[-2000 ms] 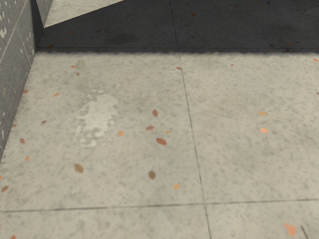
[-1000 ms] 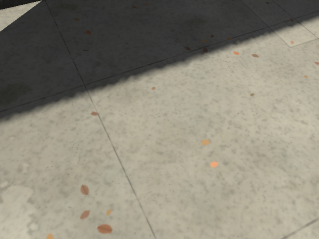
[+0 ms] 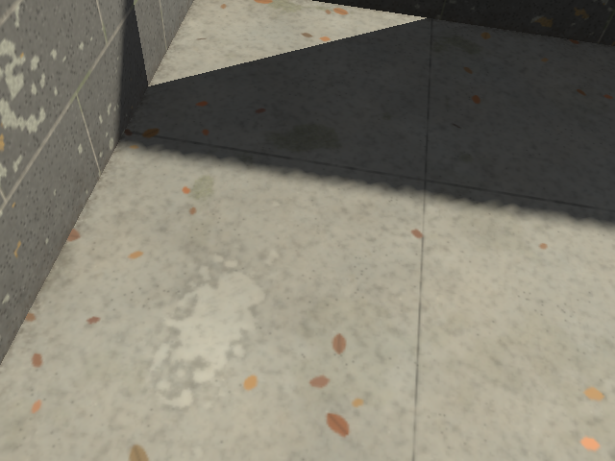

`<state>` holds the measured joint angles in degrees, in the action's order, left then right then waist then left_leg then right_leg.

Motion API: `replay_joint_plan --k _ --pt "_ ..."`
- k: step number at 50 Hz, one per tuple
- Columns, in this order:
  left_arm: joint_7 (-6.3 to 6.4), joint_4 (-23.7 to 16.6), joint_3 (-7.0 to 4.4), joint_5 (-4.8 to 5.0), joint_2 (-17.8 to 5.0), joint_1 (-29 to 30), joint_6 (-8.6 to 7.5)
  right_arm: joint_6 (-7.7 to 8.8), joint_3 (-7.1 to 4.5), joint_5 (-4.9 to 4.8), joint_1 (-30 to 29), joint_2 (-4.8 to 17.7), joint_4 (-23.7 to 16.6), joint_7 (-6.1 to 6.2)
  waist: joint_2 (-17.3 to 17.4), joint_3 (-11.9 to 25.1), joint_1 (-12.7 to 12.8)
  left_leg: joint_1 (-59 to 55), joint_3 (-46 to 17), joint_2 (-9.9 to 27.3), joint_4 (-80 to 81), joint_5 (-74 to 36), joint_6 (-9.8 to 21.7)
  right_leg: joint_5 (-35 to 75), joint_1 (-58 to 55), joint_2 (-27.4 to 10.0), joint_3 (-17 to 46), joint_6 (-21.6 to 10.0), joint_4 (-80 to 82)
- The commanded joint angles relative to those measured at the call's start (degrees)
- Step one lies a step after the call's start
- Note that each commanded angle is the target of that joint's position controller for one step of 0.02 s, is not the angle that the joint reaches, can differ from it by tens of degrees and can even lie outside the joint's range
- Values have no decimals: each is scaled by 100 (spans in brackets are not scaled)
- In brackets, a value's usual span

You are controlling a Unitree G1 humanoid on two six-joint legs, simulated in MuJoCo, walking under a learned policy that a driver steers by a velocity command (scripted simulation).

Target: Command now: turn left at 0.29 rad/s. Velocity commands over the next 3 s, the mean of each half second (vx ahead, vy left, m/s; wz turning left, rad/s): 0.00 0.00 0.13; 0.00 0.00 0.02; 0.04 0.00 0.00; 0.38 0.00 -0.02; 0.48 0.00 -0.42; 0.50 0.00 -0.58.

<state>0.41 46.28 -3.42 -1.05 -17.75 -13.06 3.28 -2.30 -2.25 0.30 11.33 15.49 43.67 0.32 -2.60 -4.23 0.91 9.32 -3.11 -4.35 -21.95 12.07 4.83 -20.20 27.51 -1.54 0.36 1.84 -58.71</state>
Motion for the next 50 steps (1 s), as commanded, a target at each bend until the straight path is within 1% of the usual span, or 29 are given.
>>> replay_joint_plan --k 1,5,9,10,11,12,13,14,15,16,17,18,19,20,22,23,25,30,36,43,50 --pt "4 -251 -78 7 -387 3 19 105 -145 29 224 756 -174 50 928 498 -156 -746 -1071 1458 478 -2705 685 72 255 -16 65 30 322" --pt "55 -203 -26 16 -286 141 29 144 -89 89 332 751 -23 76 929 361 -241 -531 -1243 1511 494 -2119 741 -139 -198 37 88 -60 1150" --pt "130 -84 27 78 -212 106 -14 166 -33 125 232 737 108 84 913 347 -215 -119 -1392 1489 360 -2086 758 -323 -997 180 42 -190 1985" --pt "152 -36 42 93 -190 53 -30 167 -15 120 195 720 147 91 897 369 -180 -67 -1447 1478 302 -2118 729 -271 -1208 211 34 -225 2291" --pt "172 41 65 97 -134 -69 -54 166 8 94 116 691 182 104 831 386 -74 10 -1451 1423 203 -2132 649 5 -1512 235 8 -264 2820" --pt "191 143 99 83 -61 -242 -97 164 36 50 45 651 222 118 712 393 72 181 -1409 1334 82 -2088 488 694 -1993 206 17 -310 3671" --pt "223 207 112 25 -128 -322 -172 199 88 26 119 531 253 118 520 498 66 497 -1401 1236 43 -1733 232 1434 -2622 -106 372 -348 4170" --pt "255 211 99 -68 -407 -370 -255 247 152 19 332 322 266 97 -24 688 -95 764 -1100 936 -238 -1046 -2 2221 -3098 -880 1159 -499 4278" --pt "202 189 93 14 -612 104 -283 199 133 -37 605 306 413 102 -476 471 -437 419 -591 369 -16 98 -91 3094 -2284 -1248 1356 -905 4039" --pt "132 183 156 51 -340 294 -318 157 136 46 572 403 576 130 -379 508 -375 -111 -569 442 158 59 -127 2803 -1970 -1143 1199 -931 3991" --pt "97 213 191 54 -235 354 -344 151 117 66 476 460 666 128 -347 380 -311 -141 -690 470 304 -301 -125 2253 -1931 -812 970 -727 3988" --pt "102 276 185 49 -255 284 -339 161 92 50 352 545 726 118 -288 287 -199 -107 -728 517 323 -617 -140 1949 -1979 -565 809 -588 3987" --pt "132 372 193 63 -265 130 -345 164 71 46 307 591 780 100 -284 276 -148 -89 -739 568 284 -834 -139 1898 -2024 -484 755 -538 4009" --pt "149 468 188 78 -280 34 -346 173 90 41 341 527 843 91 -252 301 -145 -53 -745 599 292 -903 -156 1891 -2103 -461 737 -538 4008" --pt "151 578 200 76 -223 -6 -339 185 137 26 398 380 1025 106 13 290 -134 45 -730 593 360 -782 -199 1788 -2188 -474 742 -575 3995" --pt "149 619 212 68 -193 8 -340 184 147 27 402 349 1110 118 103 264 -130 56 -729 591 391 -721 -216 1698 -2163 -480 752 -589 4007" --pt "148 708 225 57 -177 36 -343 176 160 32 396 324 1256 134 168 200 -125 57 -731 598 425 -661 -235 1530 -2078 -464 762 -600 4048" --pt "146 942 259 55 -125 17 -364 176 196 29 441 285 1566 154 243 178 -133 20 -718 635 434 -646 -252 1389 -1994 -422 774 -610 4106" --pt "148 1200 317 53 -12 -104 -374 177 242 24 506 220 1844 176 235 156 -140 17 -690 673 410 -607 -253 1281 -1919 -377 772 -602 4143" --pt "161 1430 365 55 105 -293 -383 183 288 22 595 105 2070 196 212 112 -141 44 -651 698 365 -587 -259 1229 -1841 -334 770 -600 4154" --pt "176 1584 386 53 220 -471 -390 192 319 19 673 -26 2214 213 228 74 -129 92 -616 709 319 -576 -272 1233 -1806 -306 766 -606 4136"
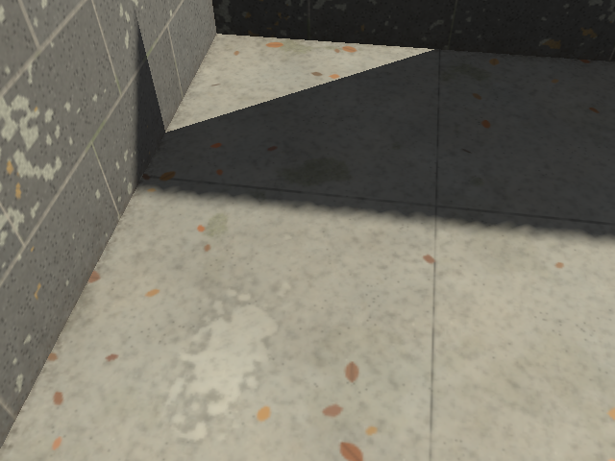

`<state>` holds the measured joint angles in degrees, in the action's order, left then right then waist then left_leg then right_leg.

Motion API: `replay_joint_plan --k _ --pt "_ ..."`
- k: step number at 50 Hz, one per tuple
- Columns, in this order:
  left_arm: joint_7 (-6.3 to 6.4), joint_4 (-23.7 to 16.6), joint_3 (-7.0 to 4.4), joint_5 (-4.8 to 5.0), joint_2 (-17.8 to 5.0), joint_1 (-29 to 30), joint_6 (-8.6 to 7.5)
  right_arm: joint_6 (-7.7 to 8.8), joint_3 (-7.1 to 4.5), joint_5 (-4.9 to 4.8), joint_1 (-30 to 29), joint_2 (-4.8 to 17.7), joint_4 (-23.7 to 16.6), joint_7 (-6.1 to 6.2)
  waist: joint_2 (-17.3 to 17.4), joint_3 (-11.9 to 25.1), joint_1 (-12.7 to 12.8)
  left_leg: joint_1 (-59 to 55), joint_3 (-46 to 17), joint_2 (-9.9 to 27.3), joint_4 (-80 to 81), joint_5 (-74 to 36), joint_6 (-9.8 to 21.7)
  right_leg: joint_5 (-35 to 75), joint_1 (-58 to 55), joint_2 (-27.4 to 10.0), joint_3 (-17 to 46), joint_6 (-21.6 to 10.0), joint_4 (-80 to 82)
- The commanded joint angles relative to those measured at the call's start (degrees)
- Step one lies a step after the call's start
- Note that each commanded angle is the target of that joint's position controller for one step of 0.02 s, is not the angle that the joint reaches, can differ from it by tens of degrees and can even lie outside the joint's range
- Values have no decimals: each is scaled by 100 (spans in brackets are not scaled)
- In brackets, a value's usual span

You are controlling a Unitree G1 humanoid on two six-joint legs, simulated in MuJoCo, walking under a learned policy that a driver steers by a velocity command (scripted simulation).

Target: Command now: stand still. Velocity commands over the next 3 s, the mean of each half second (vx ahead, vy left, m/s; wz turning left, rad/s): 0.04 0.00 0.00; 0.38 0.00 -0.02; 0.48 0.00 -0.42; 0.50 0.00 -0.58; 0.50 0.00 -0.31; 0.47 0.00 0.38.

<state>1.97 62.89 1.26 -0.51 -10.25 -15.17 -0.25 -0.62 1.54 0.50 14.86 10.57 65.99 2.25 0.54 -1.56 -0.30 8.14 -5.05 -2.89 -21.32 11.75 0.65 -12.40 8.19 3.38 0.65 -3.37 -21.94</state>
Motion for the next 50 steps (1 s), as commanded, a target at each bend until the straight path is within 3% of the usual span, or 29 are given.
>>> replay_joint_plan --k 1,18,19,21,23,24,26,29,32,34,35,36,37,38,39,40,41,43,46,50 --pt "22 -60 -81 -1 -514 -282 -38 25 -57 -1 332 448 -3 23 -83 -197 -5 218 -417 565 250 -543 144 455 129 -795 737 -87 455" --pt "51 97 -92 -4 -311 -550 -53 41 -38 0 541 237 146 56 -57 -255 13 287 -362 583 150 -527 116 553 135 -762 739 -113 417" --pt "47 111 -89 -11 -290 -597 -51 39 -26 8 593 190 163 56 -87 -139 28 246 -330 535 170 -216 124 0 99 -739 770 -119 525" --pt "42 104 -192 -10 -528 -658 -5 29 -56 54 567 221 93 46 -340 -264 77 531 -73 242 -238 736 188 -1530 189 -738 1015 -263 724" --pt "24 149 -319 -9 -741 -1023 57 42 -86 148 359 221 -103 -16 -724 -524 254 1352 317 -48 -1169 1614 278 -3293 172 -1205 1807 -695 1149" --pt "16 189 -366 -25 -779 -1194 62 77 -79 201 236 150 -216 -58 -822 -731 324 1656 540 11 -1615 1583 293 -3708 223 -1586 2273 -944 1382" --pt "-12 181 -414 -89 -729 -1297 -5 188 -108 209 -33 169 -430 -121 -671 -1007 365 2155 560 335 -2437 1502 304 -3375 333 -2026 2743 -1238 1652" --pt "-49 83 -464 -91 -740 -1172 -166 360 -171 151 -127 198 -625 -223 -415 -833 208 2348 562 508 -2483 1356 303 -2285 76 -1902 2258 -1162 1545" --pt "-50 11 -486 -57 -748 -1063 -253 419 -236 78 -162 193 -770 -279 -595 -642 103 1541 822 348 -1672 1070 297 -1620 368 -1556 1582 -996 1313" --pt "-66 -58 -507 10 -781 -865 -262 429 -261 37 378 83 -637 -272 -529 -574 -200 244 1124 131 -743 350 322 -1591 1106 -1335 1191 -873 907" --pt "-75 -91 -502 -1 -740 -848 -276 433 -315 35 829 142 -474 -246 -364 -498 -352 -550 1158 -16 -471 380 315 -1582 1576 -1165 1028 -794 477" --pt "-94 -168 -439 -42 -539 -784 -337 473 -392 67 1398 333 -330 -200 31 -296 -578 -1453 610 337 -177 693 354 -1392 2147 -885 688 -641 -360" --pt "-162 -394 -297 -13 -35 -655 -407 520 -521 144 2137 899 -273 -142 1348 61 -809 -2074 -1707 1879 959 2398 695 -1467 2867 -184 -210 -330 -2381" --pt "-206 -546 -391 -125 -357 -540 -403 436 -603 90 2472 1146 -81 -150 1505 -143 -734 -1740 -3281 2567 1544 3445 1200 -1958 3576 -10 -310 -332 -3670" --pt "-260 -585 -439 -228 -558 -320 -388 411 -537 86 1771 864 -298 -163 598 -686 -371 -1101 -2935 2444 1485 3424 1201 -1445 3713 -460 -8 -387 -4255" --pt "-323 -573 -408 -200 -401 -246 -410 461 -498 72 1255 723 -497 -213 259 -813 -183 -684 -2350 2176 1498 2707 1114 -860 3590 -636 107 -363 -4289" --pt "-357 -530 -394 -148 -304 -295 -430 518 -465 60 989 628 -599 -227 161 -769 -13 -508 -1778 1912 1565 1842 1000 -440 3337 -764 114 -282 -4148" --pt "-394 -480 -426 -174 -340 -334 -379 621 -386 46 1059 401 -566 -198 194 -560 91 -570 -957 1559 1529 341 871 -23 3093 -799 -59 -126 -4019" --pt "-392 -626 -454 -153 -330 57 -281 672 -331 29 1581 343 -364 -163 342 -473 71 -864 -301 1369 1301 -1619 856 217 3364 -734 -330 10 -3905" --pt "-403 -1039 -368 -83 -161 1111 -240 686 -282 83 1716 309 -345 -122 383 -647 -76 -742 415 1229 1337 -2727 730 664 3350 -521 -554 39 -2870"
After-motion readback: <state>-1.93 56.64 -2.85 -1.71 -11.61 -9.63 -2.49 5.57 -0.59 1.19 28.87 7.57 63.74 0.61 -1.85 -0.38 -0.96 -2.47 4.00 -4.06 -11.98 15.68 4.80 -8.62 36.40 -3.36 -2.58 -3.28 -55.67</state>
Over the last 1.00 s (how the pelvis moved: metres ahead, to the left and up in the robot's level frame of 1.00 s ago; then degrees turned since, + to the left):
0.00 -0.05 0.00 2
